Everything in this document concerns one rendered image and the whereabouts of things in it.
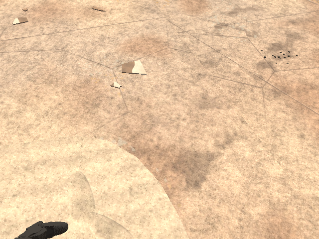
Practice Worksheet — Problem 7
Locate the robot left hand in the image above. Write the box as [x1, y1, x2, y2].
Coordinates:
[14, 221, 68, 239]

